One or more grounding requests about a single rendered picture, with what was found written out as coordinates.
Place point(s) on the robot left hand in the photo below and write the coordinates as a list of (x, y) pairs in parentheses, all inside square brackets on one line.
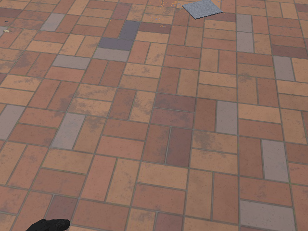
[(59, 224)]

